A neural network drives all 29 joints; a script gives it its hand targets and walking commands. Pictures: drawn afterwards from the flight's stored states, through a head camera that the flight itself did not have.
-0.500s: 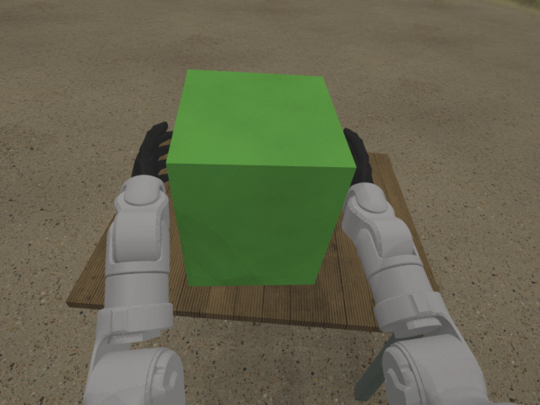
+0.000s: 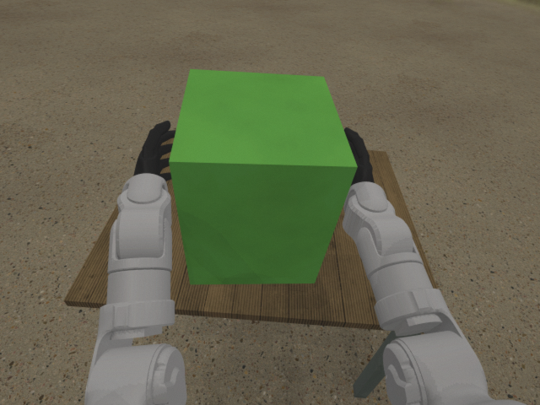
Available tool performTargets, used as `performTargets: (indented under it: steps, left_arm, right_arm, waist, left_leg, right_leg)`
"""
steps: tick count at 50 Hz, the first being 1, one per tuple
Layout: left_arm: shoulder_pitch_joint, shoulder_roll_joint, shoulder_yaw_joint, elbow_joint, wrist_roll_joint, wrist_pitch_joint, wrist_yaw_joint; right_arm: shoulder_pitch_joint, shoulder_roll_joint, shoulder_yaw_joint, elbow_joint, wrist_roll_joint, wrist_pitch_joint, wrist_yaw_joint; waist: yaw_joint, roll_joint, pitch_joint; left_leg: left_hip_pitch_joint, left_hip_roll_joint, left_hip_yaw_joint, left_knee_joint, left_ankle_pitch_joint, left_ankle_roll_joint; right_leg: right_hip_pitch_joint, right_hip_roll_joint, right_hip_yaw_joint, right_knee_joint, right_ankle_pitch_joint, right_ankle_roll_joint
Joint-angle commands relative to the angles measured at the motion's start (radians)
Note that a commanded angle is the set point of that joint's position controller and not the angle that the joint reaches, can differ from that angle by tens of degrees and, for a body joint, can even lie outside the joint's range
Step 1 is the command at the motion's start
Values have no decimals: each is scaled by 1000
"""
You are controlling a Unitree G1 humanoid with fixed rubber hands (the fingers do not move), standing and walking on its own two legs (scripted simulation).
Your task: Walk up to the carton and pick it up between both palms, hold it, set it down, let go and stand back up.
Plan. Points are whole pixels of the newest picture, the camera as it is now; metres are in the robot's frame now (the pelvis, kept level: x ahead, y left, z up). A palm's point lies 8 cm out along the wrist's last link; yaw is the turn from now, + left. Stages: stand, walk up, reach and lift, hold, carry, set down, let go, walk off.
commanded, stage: hold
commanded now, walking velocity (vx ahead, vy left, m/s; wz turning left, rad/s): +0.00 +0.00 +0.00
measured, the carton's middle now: (255, 182) +0.40 +0.00 +0.15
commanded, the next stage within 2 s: none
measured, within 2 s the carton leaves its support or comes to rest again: neither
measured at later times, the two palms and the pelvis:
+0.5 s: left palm (158, 180) +0.37 +0.14 +0.17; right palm (359, 187) +0.36 -0.15 +0.16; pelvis +0.01 +0.00 +0.00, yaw +0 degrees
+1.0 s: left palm (157, 179) +0.37 +0.14 +0.18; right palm (359, 187) +0.36 -0.15 +0.17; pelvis +0.00 +0.00 +0.00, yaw +0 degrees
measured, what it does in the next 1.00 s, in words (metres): stands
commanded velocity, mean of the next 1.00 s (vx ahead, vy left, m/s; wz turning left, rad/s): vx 0.00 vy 0.00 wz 0.00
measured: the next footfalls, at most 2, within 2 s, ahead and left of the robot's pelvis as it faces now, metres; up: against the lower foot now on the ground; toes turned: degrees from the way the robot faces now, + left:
none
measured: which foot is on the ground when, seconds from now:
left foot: down 0.00-1.00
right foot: down 0.00-1.00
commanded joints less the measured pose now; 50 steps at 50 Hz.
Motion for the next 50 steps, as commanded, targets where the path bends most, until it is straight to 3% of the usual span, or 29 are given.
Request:
performTargets:
  steps: [1,8,19,37,50]
  left_arm:
    - [-649,-580,-474,-79,-142,-58,-155]
    - [-659,-596,-527,-133,-175,-80,-143]
    - [-598,-570,-540,-194,-172,-73,-142]
    - [-613,-578,-539,-174,-168,-60,-146]
    - [-628,-580,-515,-142,-160,-66,-141]
  right_arm:
    - [-746,593,336,-293,45,-97,119]
    - [-766,613,390,-368,73,-118,109]
    - [-705,602,443,-417,104,-107,93]
    - [-712,582,395,-389,79,-100,105]
    - [-739,586,381,-355,69,-116,115]
  waist:
    - [-10,58,-354]
    - [-21,75,-476]
    - [-10,68,-467]
    - [-22,74,-419]
    - [-11,69,-428]
  left_leg:
    - [33,-16,49,-73,156,-27]
    - [89,-25,40,-15,297,-41]
    - [93,-27,34,-5,346,-43]
    - [87,-17,36,-30,277,-43]
    - [88,-16,41,-31,272,-35]
  right_leg:
    - [105,32,-29,-25,30,39]
    - [144,34,-24,-1,176,50]
    - [170,34,-21,11,252,55]
    - [133,34,-27,-6,151,43]
    - [128,34,-28,-8,129,42]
